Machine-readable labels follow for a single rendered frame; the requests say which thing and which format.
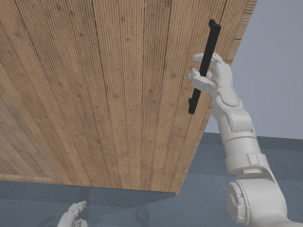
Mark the handle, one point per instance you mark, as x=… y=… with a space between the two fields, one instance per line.
x=209 y=49

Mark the robot right upper arm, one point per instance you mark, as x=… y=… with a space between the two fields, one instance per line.
x=257 y=203

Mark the robot left hand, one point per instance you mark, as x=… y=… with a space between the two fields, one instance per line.
x=68 y=219

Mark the robot right hand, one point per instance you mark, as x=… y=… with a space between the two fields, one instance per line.
x=221 y=77

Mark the robot right forearm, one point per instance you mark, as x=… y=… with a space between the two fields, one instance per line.
x=243 y=156

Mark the wardrobe door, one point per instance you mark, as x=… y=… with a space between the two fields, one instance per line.
x=20 y=152
x=102 y=84

